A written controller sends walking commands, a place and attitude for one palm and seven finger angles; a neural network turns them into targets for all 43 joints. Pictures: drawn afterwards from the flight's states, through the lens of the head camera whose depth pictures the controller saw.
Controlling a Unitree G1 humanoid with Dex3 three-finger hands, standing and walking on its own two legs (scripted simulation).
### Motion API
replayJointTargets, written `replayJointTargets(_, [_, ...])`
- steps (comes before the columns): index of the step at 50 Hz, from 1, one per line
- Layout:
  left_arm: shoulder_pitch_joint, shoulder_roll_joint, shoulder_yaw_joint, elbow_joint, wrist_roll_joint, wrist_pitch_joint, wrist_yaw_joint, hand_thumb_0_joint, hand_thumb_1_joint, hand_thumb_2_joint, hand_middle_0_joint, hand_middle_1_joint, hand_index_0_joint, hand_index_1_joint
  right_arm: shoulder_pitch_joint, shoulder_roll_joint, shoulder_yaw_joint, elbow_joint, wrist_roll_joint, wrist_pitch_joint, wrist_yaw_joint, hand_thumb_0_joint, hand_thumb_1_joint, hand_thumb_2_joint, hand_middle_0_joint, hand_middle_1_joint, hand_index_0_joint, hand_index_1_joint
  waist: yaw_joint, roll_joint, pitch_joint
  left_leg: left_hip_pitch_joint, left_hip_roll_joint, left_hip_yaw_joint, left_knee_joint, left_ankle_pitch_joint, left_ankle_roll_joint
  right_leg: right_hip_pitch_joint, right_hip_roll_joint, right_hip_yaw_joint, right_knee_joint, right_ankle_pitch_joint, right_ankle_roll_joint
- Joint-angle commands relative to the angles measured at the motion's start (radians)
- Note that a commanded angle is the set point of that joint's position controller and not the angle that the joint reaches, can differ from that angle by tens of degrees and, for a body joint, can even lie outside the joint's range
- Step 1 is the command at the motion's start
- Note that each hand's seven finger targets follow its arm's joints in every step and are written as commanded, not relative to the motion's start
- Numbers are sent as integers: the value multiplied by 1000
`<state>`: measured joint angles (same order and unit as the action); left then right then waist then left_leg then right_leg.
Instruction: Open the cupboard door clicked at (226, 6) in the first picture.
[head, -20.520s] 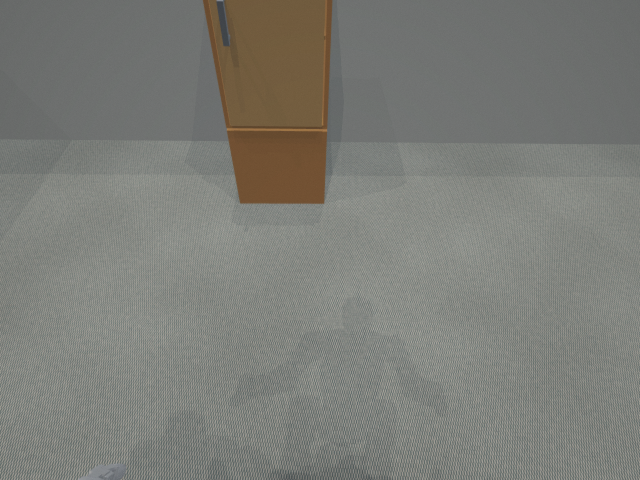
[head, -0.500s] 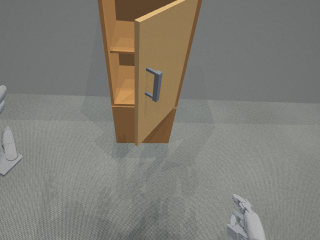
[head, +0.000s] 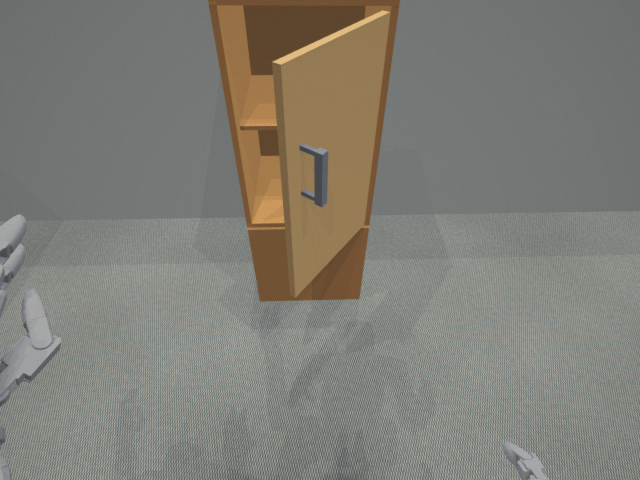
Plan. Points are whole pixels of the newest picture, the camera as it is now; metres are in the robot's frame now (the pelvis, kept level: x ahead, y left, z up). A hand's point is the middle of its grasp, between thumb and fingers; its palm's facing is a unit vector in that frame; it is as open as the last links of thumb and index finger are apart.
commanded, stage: stop stepping back and stand still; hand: left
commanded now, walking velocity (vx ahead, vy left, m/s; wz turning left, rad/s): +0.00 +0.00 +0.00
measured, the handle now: (313, 175) +0.65 +0.04 +0.03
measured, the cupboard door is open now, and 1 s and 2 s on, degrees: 52 52 52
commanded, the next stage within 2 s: let the arm hang, fingers relaxed in 0.90 s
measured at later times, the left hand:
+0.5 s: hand out of the picture +0.19 +0.30 +0.16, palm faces +0.39 -0.79 -0.47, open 7.4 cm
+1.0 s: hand out of the picture +0.18 +0.31 +0.15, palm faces +0.39 -0.79 -0.47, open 7.4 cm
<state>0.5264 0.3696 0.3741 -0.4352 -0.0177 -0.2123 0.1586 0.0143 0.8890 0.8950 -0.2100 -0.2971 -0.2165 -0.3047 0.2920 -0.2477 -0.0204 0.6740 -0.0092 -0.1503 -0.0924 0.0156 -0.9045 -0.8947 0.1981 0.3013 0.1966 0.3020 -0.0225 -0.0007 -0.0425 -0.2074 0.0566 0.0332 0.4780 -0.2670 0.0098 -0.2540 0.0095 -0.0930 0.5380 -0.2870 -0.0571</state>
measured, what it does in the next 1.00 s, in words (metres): shifts its weight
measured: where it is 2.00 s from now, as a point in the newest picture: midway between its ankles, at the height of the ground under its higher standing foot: outside the picture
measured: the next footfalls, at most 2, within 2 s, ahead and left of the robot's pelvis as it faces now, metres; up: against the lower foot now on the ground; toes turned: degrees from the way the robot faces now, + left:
none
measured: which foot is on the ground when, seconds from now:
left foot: down 0.00-1.00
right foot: down 0.00-1.00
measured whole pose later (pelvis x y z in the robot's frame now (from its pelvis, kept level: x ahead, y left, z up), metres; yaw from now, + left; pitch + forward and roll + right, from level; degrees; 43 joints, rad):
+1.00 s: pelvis -0.03 +0.05 +0.01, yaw -1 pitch +0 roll -1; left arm 0.55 0.38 0.39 -0.43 -0.03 -0.19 0.15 0.01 0.89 0.89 -0.21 -0.30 -0.22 -0.30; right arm 0.21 -0.20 0.01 0.62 0.00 -0.12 -0.07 0.01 -0.90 -0.89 0.20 0.30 0.20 0.30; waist 0.00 0.01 0.04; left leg -0.23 0.01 0.06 0.43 -0.21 0.02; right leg -0.22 -0.03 -0.07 0.37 -0.15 0.01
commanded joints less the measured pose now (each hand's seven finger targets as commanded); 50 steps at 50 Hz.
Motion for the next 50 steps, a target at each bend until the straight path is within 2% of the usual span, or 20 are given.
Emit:
replayJointTargets(1, [0, 229, 179, -208, -16, -71, 19, 0, 900, 900, -200, -300, -200, -300, -128, -86, -21, -171, 10, -52, 4, 0, -900, -900, 200, 300, 200, 300, 16, 128, -30, -31, 66, -61, -71, 238, 51, 76, -54, 121, -34, 199, 42])
replayJointTargets(2, [-5, 224, 176, -211, -17, -73, 16, 0, 900, 900, -200, -300, -200, -300, -129, -85, -20, -171, 11, -51, 9, 0, -900, -900, 200, 300, 200, 300, 15, 122, -15, -66, 56, -46, -59, 211, 41, 93, -58, 125, -40, 212, 40])
replayJointTargets(6, [0, 212, 164, -177, -20, -69, 11, 0, 900, 900, -200, -300, -200, -300, -127, -80, -23, -173, 12, -52, 19, 0, -900, -900, 200, 300, 200, 300, 10, -28, -30, -57, 9, -3, -3, 162, 14, 99, -103, 178, -99, 265, 24])
replayJointTargets(10, [-8, 203, 151, -190, -23, -61, 6, 0, 900, 900, -200, -300, -200, -300, -150, -79, -15, -183, 9, -43, 22, 0, -900, -900, 200, 300, 200, 300, 14, 23, 0, -44, 18, -29, -59, 151, 13, 63, -79, 152, -119, 199, 39])
replayJointTargets(14, [-32, 219, 162, -223, -20, -57, 6, 0, 900, 900, -200, -300, -200, -300, -157, -81, -15, -193, 8, -38, 19, 0, -900, -900, 200, 300, 200, 300, 20, 71, -33, -42, 29, -41, -111, 206, 10, 118, -48, 110, -93, 241, 56])
replayJointTargets(17, [-24, 201, 148, -225, -21, -53, 6, 0, 900, 900, -200, -300, -200, -300, -157, -75, -12, -198, 9, -37, 19, 0, -900, -900, 200, 300, 200, 300, 24, 81, -42, -35, 29, -34, -116, 205, 9, 133, -46, 106, -108, 258, 60])
replayJointTargets(19, [-25, 204, 149, -228, -21, -49, 6, 0, 900, 900, -200, -300, -200, -300, -157, -76, -14, -199, 7, -37, 17, 0, -900, -900, 200, 300, 200, 300, 23, 63, -40, -46, 20, -33, -123, 184, 2, 143, -47, 104, -125, 248, 61])
replayJointTargets(21, [-12, 196, 147, -223, -21, -48, 8, 0, 900, 900, -200, -300, -200, -300, -155, -75, -13, -201, 7, -37, 18, 0, -900, -900, 200, 300, 200, 300, 25, 81, -43, -44, 20, -32, -132, 169, 2, 146, -45, 102, -134, 239, 62])
replayJointTargets(23, [-10, 196, 148, -224, -21, -47, 9, 0, 900, 900, -200, -300, -200, -300, -156, -77, -15, -201, 7, -35, 17, 0, -900, -900, 200, 300, 200, 300, 25, 61, -52, -44, 14, -30, -129, 167, 2, 156, -46, 104, -146, 254, 62])
replayJointTargets(25, [-5, 191, 140, -225, -22, -45, 8, 0, 900, 900, -200, -300, -200, -300, -161, -77, -16, -206, 8, -35, 15, 0, -900, -900, 200, 300, 200, 300, 24, 56, -36, -46, 11, -32, -136, 152, -3, 146, -46, 100, -161, 236, 63])
replayJointTargets(27, [1, 194, 144, -223, -20, -44, 8, 0, 900, 900, -200, -300, -200, -300, -160, -79, -16, -204, 7, -32, 16, 0, -900, -900, 200, 300, 200, 300, 25, 89, -34, -51, 13, -33, -153, 130, -2, 144, -40, 97, -164, 215, 64])
replayJointTargets(31, [18, 195, 149, -216, -21, -45, 10, 0, 900, 900, -200, -300, -200, -300, -159, -79, -17, -207, 7, -28, 11, 0, -900, -900, 200, 300, 200, 300, 27, 73, -34, -66, 14, -41, -168, 118, -4, 157, -38, 83, -165, 205, 67])
replayJointTargets(41, [-3, 187, 137, -207, -16, -45, 13, 0, 900, 900, -200, -300, -200, -300, -161, -84, -19, -208, 7, -28, 7, 0, -900, -900, 200, 300, 200, 300, 25, 83, -12, -87, 10, -47, -187, 27, -4, 138, -38, 85, -193, 137, 68])
replayJointTargets(42, [-5, 189, 137, -208, -16, -46, 13, 0, 900, 900, -200, -300, -200, -300, -160, -84, -20, -207, 6, -27, 6, 0, -900, -900, 200, 300, 200, 300, 26, 63, -23, -82, 9, -47, -183, 32, -3, 146, -38, 86, -194, 149, 68])
replayJointTargets(48, [-2, 183, 132, -195, -18, -42, 12, 0, 900, 900, -200, -300, -200, -300, -160, -84, -21, -203, 6, -24, 7, 0, -900, -900, 200, 300, 200, 300, 25, 44, -28, -70, 0, -41, -165, 47, -3, 138, -45, 97, -215, 164, 66])
replayJointTargets(49, [-14, 195, 138, -211, -16, -42, 12, 0, 900, 900, -200, -300, -200, -300, -165, -86, -24, -203, 5, -26, 5, 0, -900, -900, 200, 300, 200, 300, 24, 61, -32, -68, -3, -41, -167, 58, -7, 140, -44, 93, -212, 164, 65])
replayJointTargets(50, [-99, 43, -272, 586, 64, 103, -131, 0, 900, 900, -200, -300, -200, -300, -200, -281, -70, 54, 12, -46, 102, 0, -900, -900, 200, 300, 200, 300, -30, 84, 83, -159, 45, -107, -20, 242, 17, -17, -111, 52, -41, 253, 33])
